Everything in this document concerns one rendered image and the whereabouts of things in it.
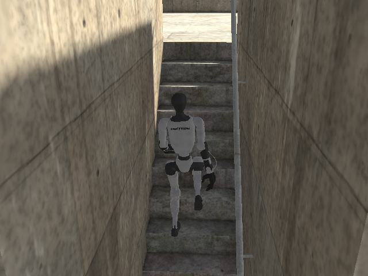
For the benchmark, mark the stairs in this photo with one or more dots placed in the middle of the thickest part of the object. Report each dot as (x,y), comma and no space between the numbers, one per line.
(206,241)

